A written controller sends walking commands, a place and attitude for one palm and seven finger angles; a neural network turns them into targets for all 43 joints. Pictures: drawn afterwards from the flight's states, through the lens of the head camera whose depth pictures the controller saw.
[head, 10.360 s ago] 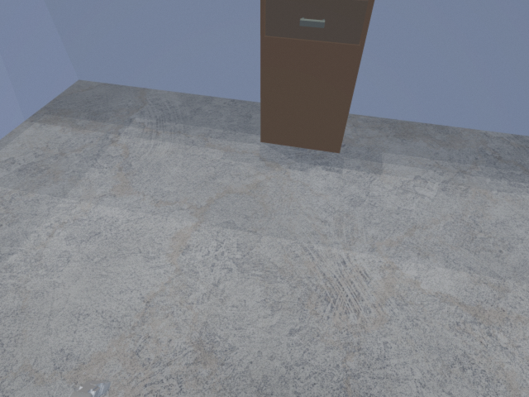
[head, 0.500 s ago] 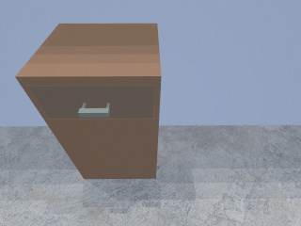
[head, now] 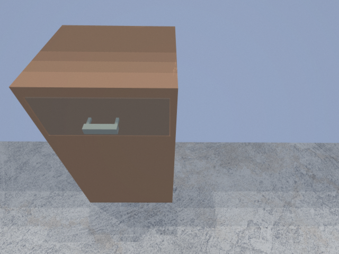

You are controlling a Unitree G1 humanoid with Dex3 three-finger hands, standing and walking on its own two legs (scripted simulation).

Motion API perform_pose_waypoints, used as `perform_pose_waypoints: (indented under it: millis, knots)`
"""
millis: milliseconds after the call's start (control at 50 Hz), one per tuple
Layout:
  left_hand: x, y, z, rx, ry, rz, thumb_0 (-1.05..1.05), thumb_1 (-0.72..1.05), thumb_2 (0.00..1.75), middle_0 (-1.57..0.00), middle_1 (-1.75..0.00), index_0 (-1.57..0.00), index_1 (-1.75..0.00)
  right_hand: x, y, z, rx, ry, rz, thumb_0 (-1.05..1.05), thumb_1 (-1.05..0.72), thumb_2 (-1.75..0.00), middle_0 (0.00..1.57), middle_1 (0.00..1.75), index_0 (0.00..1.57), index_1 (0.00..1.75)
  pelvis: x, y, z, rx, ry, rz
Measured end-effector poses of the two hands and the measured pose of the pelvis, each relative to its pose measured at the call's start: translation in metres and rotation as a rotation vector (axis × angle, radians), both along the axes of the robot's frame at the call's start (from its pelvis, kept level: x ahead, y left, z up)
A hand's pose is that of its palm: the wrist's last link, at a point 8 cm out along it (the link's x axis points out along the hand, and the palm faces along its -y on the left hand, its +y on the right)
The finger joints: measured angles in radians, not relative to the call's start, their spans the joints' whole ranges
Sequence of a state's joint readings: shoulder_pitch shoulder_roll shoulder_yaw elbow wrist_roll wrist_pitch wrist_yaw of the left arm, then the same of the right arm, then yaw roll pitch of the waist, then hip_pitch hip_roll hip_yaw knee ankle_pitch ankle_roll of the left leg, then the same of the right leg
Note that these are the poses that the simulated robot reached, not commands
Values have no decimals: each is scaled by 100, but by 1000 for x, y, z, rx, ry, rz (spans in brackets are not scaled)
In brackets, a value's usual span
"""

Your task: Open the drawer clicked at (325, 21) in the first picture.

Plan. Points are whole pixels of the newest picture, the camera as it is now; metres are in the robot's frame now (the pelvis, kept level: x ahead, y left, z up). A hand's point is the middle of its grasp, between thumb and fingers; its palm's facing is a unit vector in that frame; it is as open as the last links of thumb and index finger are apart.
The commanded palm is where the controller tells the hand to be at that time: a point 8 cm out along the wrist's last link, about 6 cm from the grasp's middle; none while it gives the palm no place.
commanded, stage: look again from close up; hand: left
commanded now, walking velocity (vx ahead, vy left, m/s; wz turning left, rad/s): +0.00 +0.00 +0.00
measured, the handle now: (102, 124) +0.50 +0.26 -0.03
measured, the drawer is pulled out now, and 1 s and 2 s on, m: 0.00 0.00 0.00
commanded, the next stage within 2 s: raise the hand with hooked fingers in 0.08 s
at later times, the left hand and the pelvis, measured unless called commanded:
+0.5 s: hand (108, 218) +0.20 +0.16 -0.01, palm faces +0.01 -0.37 -0.93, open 8.0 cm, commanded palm +0.13 +0.20 -0.02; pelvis -0.04 -0.03 -0.02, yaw -3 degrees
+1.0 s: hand (95, 213) +0.21 +0.19 +0.00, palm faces +0.03 -0.07 -1.00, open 10.9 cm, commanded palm +0.17 +0.20 +0.05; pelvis -0.06 -0.05 -0.02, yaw -1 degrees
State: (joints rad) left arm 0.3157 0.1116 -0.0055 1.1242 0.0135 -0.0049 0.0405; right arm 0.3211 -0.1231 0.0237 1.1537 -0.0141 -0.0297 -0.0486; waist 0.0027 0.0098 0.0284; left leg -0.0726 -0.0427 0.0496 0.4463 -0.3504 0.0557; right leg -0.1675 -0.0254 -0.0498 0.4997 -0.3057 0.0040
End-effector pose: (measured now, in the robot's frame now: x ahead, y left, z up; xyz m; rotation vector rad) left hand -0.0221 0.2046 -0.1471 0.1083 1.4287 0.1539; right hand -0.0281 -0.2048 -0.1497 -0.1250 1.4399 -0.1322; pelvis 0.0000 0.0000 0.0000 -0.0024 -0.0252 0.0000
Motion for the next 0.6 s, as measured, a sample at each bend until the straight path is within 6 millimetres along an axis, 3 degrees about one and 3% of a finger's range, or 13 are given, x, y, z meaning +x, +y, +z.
perform_pose_waypoints:
  millis: [200, 220, 300, 340, 400, 460, 520, 600]
  knots:
    - [-3, -7, 1, 3, 0, 5, 1, 92, 90, -20, -30, -20, -30, 2, -4, 0, 7, 1, 1, 0, -91, -90, 20, 30, 20, 29, 0, -5, 1, -2, 7, 4]
    - [4, -4, 5, 27, -17, -56, 2, 93, 90, -20, -30, -20, -30, 6, -5, 2, 5, -31, -4, 0, -91, -90, 20, 30, 20, 29, -2, -6, 0, -3, 12, -6]
    - [70, 30, 60, 292, -349, -197, 7, 95, 89, -21, -32, -21, -31, 31, -32, 9, -73, -277, -19, 3, -94, -90, 20, 30, 20, 30, -10, -9, -4, 35, 34, -8]
    - [111, 33, 97, 424, -520, -312, 6, 93, 88, -21, -33, -20, -33, 53, -45, 11, -82, -401, 6, 3, -94, -90, 20, 30, 20, 29, -16, -10, -6, 38, 50, 3]
    - [169, 18, 153, 650, -778, -557, 5, 87, 86, -21, -36, -20, -36, 94, -62, 18, -90, -571, 71, 3, -93, -90, 20, 30, 20, 29, -26, -12, -10, 29, 90, 4]
    - [201, -11, 184, 850, -964, -754, 3, 80, 84, -21, -39, -20, -39, 133, -75, 36, -95, -695, 103, 2, -92, -90, 20, 30, 20, 29, -38, -20, -15, 38, 123, -23]
    - [199, -38, 181, 924, -1024, -897, 2, 73, 81, -21, -43, -20, -43, 163, -84, 57, -86, -759, 125, 2, -92, -90, 20, 30, 20, 29, -45, -29, -19, 53, 145, -56]
    - [161, -52, 154, 962, -962, -1011, 1, 62, 77, -22, -49, -22, -49, 195, -87, 74, -75, -783, 192, 1, -91, -90, 20, 30, 20, 29, -52, -42, -24, 63, 154, -58]
